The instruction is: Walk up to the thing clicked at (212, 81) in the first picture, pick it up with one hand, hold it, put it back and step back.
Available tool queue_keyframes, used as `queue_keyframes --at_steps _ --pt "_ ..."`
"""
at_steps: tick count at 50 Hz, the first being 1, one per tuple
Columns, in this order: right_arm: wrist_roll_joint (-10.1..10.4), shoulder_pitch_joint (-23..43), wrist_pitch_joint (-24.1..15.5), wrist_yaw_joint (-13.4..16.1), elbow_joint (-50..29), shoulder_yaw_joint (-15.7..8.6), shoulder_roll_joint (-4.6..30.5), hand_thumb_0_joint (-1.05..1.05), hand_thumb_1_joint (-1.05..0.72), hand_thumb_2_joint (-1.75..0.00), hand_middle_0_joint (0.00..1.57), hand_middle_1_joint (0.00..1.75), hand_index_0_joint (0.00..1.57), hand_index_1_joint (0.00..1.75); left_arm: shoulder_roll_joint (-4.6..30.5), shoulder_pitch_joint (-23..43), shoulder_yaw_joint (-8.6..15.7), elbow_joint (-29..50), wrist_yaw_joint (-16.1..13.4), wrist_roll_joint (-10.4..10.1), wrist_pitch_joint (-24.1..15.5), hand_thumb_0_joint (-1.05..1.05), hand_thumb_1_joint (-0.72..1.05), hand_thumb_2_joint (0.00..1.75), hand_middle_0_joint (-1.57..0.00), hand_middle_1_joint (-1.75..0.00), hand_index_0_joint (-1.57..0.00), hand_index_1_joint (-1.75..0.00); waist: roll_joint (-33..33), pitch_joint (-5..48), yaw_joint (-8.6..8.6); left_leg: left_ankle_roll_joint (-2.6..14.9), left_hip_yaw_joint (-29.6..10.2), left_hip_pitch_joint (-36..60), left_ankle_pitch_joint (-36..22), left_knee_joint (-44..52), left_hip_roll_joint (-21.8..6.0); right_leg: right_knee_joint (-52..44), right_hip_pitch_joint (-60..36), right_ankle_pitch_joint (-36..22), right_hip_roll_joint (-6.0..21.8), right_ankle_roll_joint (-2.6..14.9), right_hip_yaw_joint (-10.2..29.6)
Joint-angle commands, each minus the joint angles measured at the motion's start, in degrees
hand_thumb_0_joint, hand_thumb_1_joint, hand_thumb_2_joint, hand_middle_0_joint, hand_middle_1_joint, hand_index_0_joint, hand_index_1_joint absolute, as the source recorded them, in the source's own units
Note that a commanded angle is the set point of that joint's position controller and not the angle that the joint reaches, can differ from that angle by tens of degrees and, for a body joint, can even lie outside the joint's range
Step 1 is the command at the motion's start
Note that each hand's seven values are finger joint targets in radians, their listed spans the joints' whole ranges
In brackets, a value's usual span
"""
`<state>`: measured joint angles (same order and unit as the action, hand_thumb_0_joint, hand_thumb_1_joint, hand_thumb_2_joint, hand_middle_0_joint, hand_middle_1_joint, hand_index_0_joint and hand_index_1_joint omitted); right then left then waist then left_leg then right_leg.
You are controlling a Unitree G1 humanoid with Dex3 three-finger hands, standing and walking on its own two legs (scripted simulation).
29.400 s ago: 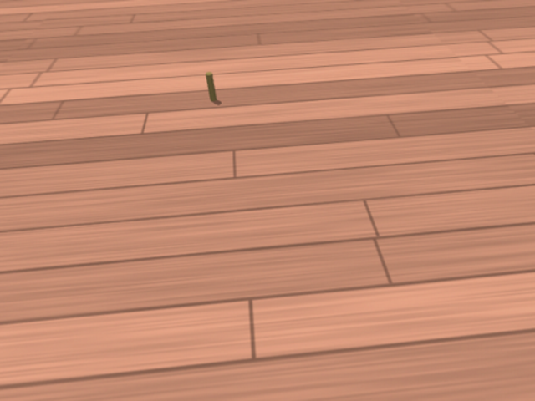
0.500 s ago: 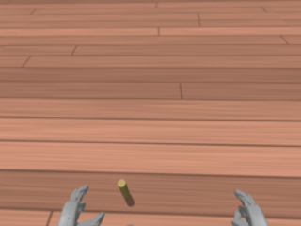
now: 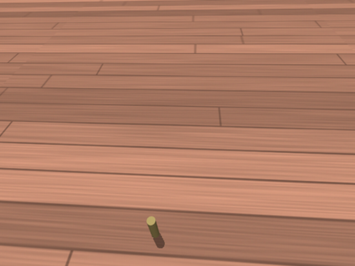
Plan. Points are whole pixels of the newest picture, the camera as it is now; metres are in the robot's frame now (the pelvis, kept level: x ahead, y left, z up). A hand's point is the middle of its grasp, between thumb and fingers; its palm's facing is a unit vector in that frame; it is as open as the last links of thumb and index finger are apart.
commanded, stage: stand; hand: left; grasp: from the side
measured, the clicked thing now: (153, 227) +0.43 +0.18 -0.67
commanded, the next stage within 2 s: step back in 1.62 s
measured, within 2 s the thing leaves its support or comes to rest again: neither
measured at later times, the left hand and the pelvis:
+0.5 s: hand out of the picture +0.03 +0.25 -0.15, palm faces -0.02 -0.94 -0.35, open 7.4 cm; pelvis -0.01 +0.00 +0.01, yaw +0 degrees
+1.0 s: hand out of the picture +0.08 +0.24 -0.15, palm faces -0.02 -0.94 -0.34, open 7.4 cm; pelvis +0.01 -0.01 +0.01, yaw +0 degrees
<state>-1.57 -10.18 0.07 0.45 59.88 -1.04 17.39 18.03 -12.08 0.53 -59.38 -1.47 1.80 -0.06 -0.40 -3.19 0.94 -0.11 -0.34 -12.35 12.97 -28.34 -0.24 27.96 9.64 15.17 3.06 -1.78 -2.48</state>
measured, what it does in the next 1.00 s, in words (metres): stands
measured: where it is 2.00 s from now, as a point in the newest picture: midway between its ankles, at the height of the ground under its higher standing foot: outside the picture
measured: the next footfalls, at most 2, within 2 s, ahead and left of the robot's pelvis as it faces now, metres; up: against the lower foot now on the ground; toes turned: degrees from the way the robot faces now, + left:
none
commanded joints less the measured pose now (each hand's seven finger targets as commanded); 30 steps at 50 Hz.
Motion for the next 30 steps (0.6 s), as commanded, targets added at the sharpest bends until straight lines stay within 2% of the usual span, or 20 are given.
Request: queue_keyframes --at_steps 1,11,14,16,21,27,30 --pt "0.1 2.7 -1.3 0.8 -1.8 -2.3 11.5 0.0 -0.9 -0.9 0.2 0.3 0.2 0.3 11.5 2.5 2.0 0.9 -0.5 -0.1 -1.4 0.0 0.9 0.9 -0.2 -0.3 -0.2 -0.3 -0.5 0.9 -0.28 1.63 -7.0 0.9 -0.2 9.8 -5.3 -8.3 -0.6 -2.0 3.5 2.69 4.5" --pt "0.2 3.5 -0.9 0.4 1.3 -1.9 11.3 0.0 -0.9 -0.9 0.2 0.3 0.2 0.3 11.8 4.5 1.8 -2.8 -0.1 -0.2 -1.7 0.0 0.9 0.9 -0.2 -0.3 -0.2 -0.3 -0.5 0.2 -0.38 1.23 -6.7 0.9 2.1 11.7 -5.2 -11.5 -1.1 0.6 3.8 2.13 4.9" --pt "0.3 3.9 -0.7 0.3 1.6 -1.9 11.5 0.0 -0.9 -0.9 0.2 0.3 0.2 0.3 12.2 4.6 1.8 -3.7 -0.1 -0.1 -1.5 0.0 0.9 0.9 -0.2 -0.3 -0.2 -0.3 0.2 -0.7 -0.27 1.2 -7.0 0.2 4.1 12.1 -5.2 -12.0 -0.3 3.2 3.9 2.12 5.0" --pt "0.4 3.4 -0.8 0.2 2.0 -1.8 11.3 0.0 -0.9 -0.9 0.2 0.3 0.2 0.3 12.5 5.1 1.8 -3.7 0.0 -0.1 -1.6 0.0 0.9 0.9 -0.2 -0.3 -0.2 -0.3 1.0 -0.5 -0.63 1.11 -6.4 1.0 2.4 11.3 -5.0 -12.7 0.4 3.9 4.2 2.23 5.6" --pt "0.3 3.9 -0.9 0.2 2.2 -1.7 11.9 0.0 -0.9 -0.9 0.2 0.3 0.2 0.3 12.5 5.1 1.8 -4.2 0.2 -0.4 -1.5 0.0 0.9 0.9 -0.2 -0.3 -0.2 -0.3 -0.9 0.4 -0.3 1.15 -6.9 -0.2 3.6 12.3 -5.6 -11.6 -0.9 1.8 3.9 2.26 5.1" --pt "0.4 3.7 -1.4 0.3 2.7 -1.4 12.2 0.0 -0.9 -0.9 0.2 0.3 0.2 0.3 12.7 5.8 1.9 -4.5 0.2 -0.7 -1.7 0.0 0.9 0.9 -0.2 -0.3 -0.2 -0.3 -0.1 2.7 -0.57 1.38 -6.3 2.8 -3.7 11.6 -6.0 -11.5 -2.4 -4.5 4.8 2.58 5.6" --pt "0.5 4.0 -1.4 0.5 3.0 -1.3 12.4 0.0 -0.9 -0.9 0.2 0.3 0.2 0.3 12.5 5.9 1.8 -4.8 0.1 -0.7 -1.7 0.0 0.9 0.9 -0.2 -0.3 -0.2 -0.3 0.2 2.8 -0.47 1.31 -6.1 3.5 -5.4 11.6 -6.1 -11.5 -2.9 -5.6 4.8 2.43 5.2"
